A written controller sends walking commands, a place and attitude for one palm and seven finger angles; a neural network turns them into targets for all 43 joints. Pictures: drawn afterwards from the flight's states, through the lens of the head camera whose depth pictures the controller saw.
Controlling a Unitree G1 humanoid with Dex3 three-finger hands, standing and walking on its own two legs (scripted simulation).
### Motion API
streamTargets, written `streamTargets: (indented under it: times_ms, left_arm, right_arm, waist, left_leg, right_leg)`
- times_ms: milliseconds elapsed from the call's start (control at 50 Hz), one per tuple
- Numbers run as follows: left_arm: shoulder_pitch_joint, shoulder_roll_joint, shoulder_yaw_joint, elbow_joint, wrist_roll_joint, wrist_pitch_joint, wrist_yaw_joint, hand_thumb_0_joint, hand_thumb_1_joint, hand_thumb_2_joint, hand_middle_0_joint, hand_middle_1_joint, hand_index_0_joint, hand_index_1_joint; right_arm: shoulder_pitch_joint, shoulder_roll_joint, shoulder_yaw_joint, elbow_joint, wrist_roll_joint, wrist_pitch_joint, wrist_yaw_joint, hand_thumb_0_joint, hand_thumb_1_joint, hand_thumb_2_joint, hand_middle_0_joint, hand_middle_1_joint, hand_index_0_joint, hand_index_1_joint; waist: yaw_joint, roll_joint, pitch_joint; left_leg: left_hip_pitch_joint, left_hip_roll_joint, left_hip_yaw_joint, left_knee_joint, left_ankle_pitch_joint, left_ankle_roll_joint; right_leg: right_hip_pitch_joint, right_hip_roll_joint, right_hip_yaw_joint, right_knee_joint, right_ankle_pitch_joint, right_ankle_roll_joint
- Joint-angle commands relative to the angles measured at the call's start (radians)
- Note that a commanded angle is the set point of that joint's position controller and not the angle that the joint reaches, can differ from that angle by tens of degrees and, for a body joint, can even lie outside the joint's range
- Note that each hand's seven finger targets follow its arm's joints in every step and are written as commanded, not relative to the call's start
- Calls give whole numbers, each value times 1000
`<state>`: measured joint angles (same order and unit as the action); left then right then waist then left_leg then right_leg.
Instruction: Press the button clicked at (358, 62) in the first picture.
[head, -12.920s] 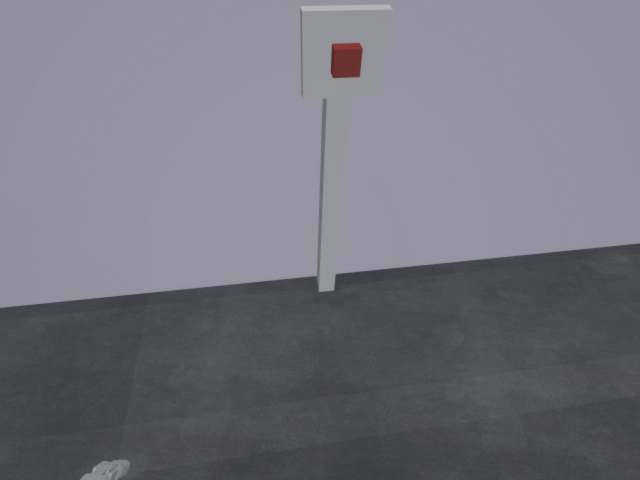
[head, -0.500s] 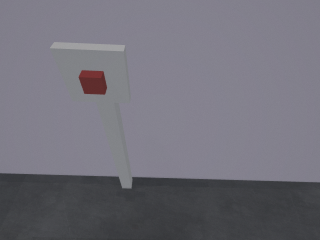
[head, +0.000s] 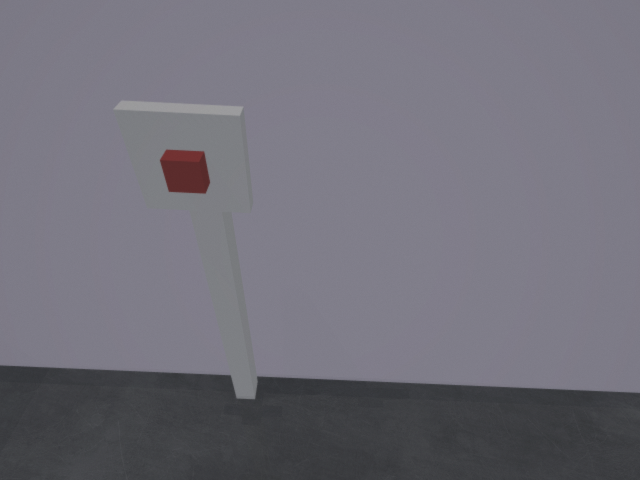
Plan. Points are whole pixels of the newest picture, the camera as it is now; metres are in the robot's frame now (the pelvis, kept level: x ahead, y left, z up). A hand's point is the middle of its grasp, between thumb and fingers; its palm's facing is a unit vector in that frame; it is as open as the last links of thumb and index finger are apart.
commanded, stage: come to a stop and stand still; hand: left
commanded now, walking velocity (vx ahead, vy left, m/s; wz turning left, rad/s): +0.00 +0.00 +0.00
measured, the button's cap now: (186, 170) +0.52 +0.24 +0.13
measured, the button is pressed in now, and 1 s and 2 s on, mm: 0 0 0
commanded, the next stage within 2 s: look again from close up in 0.94 s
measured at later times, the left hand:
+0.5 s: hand out of the picture -0.03 +0.19 -0.18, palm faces +0.03 -0.99 -0.15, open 7.4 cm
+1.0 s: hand out of the picture -0.01 +0.21 -0.17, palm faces +0.01 -0.99 -0.17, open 7.4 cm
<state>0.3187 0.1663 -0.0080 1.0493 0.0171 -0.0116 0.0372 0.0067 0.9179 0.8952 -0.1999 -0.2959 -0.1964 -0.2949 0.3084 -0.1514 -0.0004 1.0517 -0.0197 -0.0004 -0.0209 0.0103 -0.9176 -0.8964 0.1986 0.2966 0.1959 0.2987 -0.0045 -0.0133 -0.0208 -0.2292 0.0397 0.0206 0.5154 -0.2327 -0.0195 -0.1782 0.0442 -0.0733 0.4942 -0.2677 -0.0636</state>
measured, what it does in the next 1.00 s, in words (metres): stands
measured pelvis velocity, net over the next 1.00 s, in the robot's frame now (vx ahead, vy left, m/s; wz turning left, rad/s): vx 0.01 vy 0.05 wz -0.01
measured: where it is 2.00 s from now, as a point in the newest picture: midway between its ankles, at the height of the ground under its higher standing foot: outside the picture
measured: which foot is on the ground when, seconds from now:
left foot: down 0.00-1.00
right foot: down 0.00-1.00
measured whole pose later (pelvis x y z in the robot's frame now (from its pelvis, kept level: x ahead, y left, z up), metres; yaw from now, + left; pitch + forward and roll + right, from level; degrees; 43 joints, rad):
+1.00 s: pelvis +0.01 +0.05 +0.01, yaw -1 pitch -1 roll +0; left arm 0.34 0.16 -0.01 1.08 0.02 -0.01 0.04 0.00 0.91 0.90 -0.20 -0.30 -0.19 -0.29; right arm 0.28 -0.15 0.00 1.10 -0.01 -0.02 -0.02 0.01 -0.92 -0.90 0.20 0.30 0.20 0.30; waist 0.01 -0.02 0.02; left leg -0.23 -0.03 0.06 0.44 -0.20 0.05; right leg -0.19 -0.02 -0.03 0.44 -0.23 0.01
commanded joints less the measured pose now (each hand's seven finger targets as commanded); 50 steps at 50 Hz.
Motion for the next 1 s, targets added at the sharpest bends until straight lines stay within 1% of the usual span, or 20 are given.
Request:
streamTargets:
  times_ms: [0, 20, 60, 80, 120, 160, 220, 240, 260, 300, 360, 480, 520, 600, 660, 680, 740, 860, 940, 980]
  left_arm:
    - [44, 107, 23, -39, -4, -14, 3, 0, 900, 900, -200, -300, -200, -300]
    - [49, 107, 23, -39, -4, -13, 2, 0, 900, 900, -200, -300, -200, -300]
    - [55, 105, 23, -36, -4, -14, 2, 0, 900, 900, -200, -300, -200, -300]
    - [59, 100, 22, -33, -4, -13, 1, 0, 900, 900, -200, -300, -200, -300]
    - [69, 98, 21, -28, -5, -14, 0, 0, 900, 900, -200, -300, -200, -300]
    - [78, 95, 22, -22, -5, -15, 0, 0, 900, 900, -200, -300, -200, -300]
    - [93, 86, 19, -9, -6, -15, 0, 0, 900, 900, -200, -300, -200, -300]
    - [96, 83, 18, -5, -6, -15, 0, 0, 900, 900, -200, -300, -200, -300]
    - [99, 80, 18, -2, -5, -15, 1, 0, 900, 900, -200, -300, -200, -300]
    - [108, 74, 16, 4, -5, -16, 0, 0, 900, 900, -200, -300, -200, -300]
    - [113, 69, 15, 8, -4, -15, 2, 0, 900, 900, -200, -300, -200, -300]
    - [120, 59, 13, 14, -2, -16, 4, 0, 900, 900, -200, -300, -200, -300]
    - [121, 54, 12, 15, -2, -15, 4, 0, 900, 900, -200, -300, -200, -300]
    - [119, 55, 12, 13, 0, -15, 5, 0, 900, 900, -200, -300, -200, -300]
    - [114, 58, 12, 12, 1, -15, 6, 0, 900, 900, -200, -300, -200, -300]
    - [111, 56, 12, 13, 2, -15, 6, 0, 900, 900, -200, -300, -200, -300]
    - [112, 57, 13, 13, 2, -14, 5, 0, 900, 900, -200, -300, -200, -300]
    - [103, 65, 12, 10, 2, -16, 5, 0, 900, 900, -200, -300, -200, -300]
    - [97, 66, 11, 13, 1, -15, 4, 0, 900, 900, -200, -300, -200, -300]
    - [98, 68, 12, 13, 1, -17, 5, 0, 900, 900, -200, -300, -200, -300]
  right_arm:
    - [54, -81, -6, -23, -1, -7, -4, 0, -900, -900, 200, 300, 200, 300]
    - [55, -81, -5, -24, 0, -7, -4, 0, -900, -900, 200, 300, 200, 300]
    - [60, -79, -4, -18, 0, -7, -4, 0, -900, -900, 200, 300, 200, 300]
    - [60, -82, -5, -17, 1, -9, -4, 0, -900, -900, 200, 300, 200, 300]
    - [63, -80, -4, -10, 1, -9, -4, 0, -900, -900, 200, 300, 200, 300]
    - [69, -78, -3, -3, 2, -12, -5, 0, -900, -900, 200, 300, 200, 300]
    - [69, -76, -2, 6, 3, -16, -6, 0, -900, -900, 200, 300, 200, 300]
    - [72, -74, -2, 9, 4, -16, -6, 0, -900, -900, 200, 300, 200, 300]
    - [74, -76, -4, 10, 4, -17, -7, 0, -900, -900, 200, 300, 200, 300]
    - [71, -77, -4, 14, 5, -20, -7, 0, -900, -900, 200, 300, 200, 300]
    - [79, -77, -5, 19, 6, -21, -8, 0, -900, -900, 200, 300, 200, 300]
    - [73, -79, -9, 25, 7, -26, -8, 0, -900, -900, 200, 300, 200, 300]
    - [67, -79, -9, 23, 6, -26, -8, 0, -900, -900, 200, 300, 200, 300]
    - [57, -88, -11, 22, 6, -28, -7, 0, -900, -900, 200, 300, 200, 300]
    - [54, -94, -14, 19, 7, -29, -6, 0, -900, -900, 200, 300, 200, 300]
    - [49, -95, -13, 21, 7, -30, -7, 0, -900, -900, 200, 300, 200, 300]
    - [42, -100, -14, 16, 6, -29, -6, 0, -900, -900, 200, 300, 200, 300]
    - [34, -107, -14, 16, 8, -30, -5, 0, -900, -900, 200, 300, 200, 300]
    - [28, -110, -13, 18, 7, -30, -6, 0, -900, -900, 200, 300, 200, 300]
    - [26, -110, -14, 19, 8, -31, -5, 0, -900, -900, 200, 300, 200, 300]
  waist:
    - [-6, 4, 152]
    - [-6, 12, 150]
    - [-6, -3, 135]
    - [-4, 14, 139]
    - [-3, 5, 133]
    - [-2, 27, 113]
    - [3, 36, 115]
    - [3, 25, 120]
    - [4, 28, 108]
    - [7, 40, 106]
    - [9, 37, 110]
    - [11, 29, 104]
    - [11, 35, 115]
    - [12, 44, 107]
    - [11, 31, 97]
    - [9, 38, 109]
    - [10, 43, 107]
    - [9, 17, 94]
    - [6, 27, 94]
    - [7, 20, 75]
  left_leg:
    - [-37, 28, -50, -86, -24, 33]
    - [-38, 27, -50, -90, -33, 33]
    - [-34, 30, -53, -98, -32, 35]
    - [-39, 31, -57, -102, -36, 36]
    - [-46, 31, -60, -105, -41, 36]
    - [-42, 37, -66, -117, -34, 38]
    - [-64, 40, -78, -128, -49, 41]
    - [-72, 42, -80, -135, -57, 41]
    - [-70, 46, -84, -138, -52, 43]
    - [-75, 49, -92, -146, -59, 45]
    - [-96, 57, -107, -165, -80, 50]
    - [-94, 64, -117, -179, -69, 56]
    - [-97, 64, -121, -189, -86, 57]
    - [-89, 69, -128, -204, -85, 61]
    - [-73, 71, -129, -204, -57, 64]
    - [-75, 72, -127, -211, -62, 63]
    - [-71, 72, -130, -224, -82, 64]
    - [-44, 69, -116, -207, -16, 64]
    - [-29, 67, -114, -212, -7, 63]
    - [-7, 68, -107, -198, 41, 64]
  right_leg:
    - [-137, -151, 192, -213, -132, 1]
    - [-137, -152, 195, -217, -145, 0]
    - [-124, -151, 188, -216, -139, 1]
    - [-127, -150, 187, -214, -139, 3]
    - [-118, -149, 190, -214, -141, 2]
    - [-100, -147, 177, -204, -115, 4]
    - [-87, -143, 172, -193, -101, 5]
    - [-86, -142, 166, -189, -100, 6]
    - [-76, -139, 162, -183, -85, 7]
    - [-70, -139, 157, -173, -69, 8]
    - [-53, -133, 143, -158, -49, 10]
    - [-41, -135, 130, -135, 9, 15]
    - [-50, -135, 130, -133, 4, 14]
    - [-40, -135, 121, -121, 33, 19]
    - [-35, -136, 118, -118, 51, 21]
    - [-41, -136, 118, -118, 50, 22]
    - [-37, -136, 116, -118, 50, 24]
    - [-28, -142, 119, -127, 77, 27]
    - [-34, -144, 123, -129, 77, 26]
    - [-26, -146, 124, -128, 102, 27]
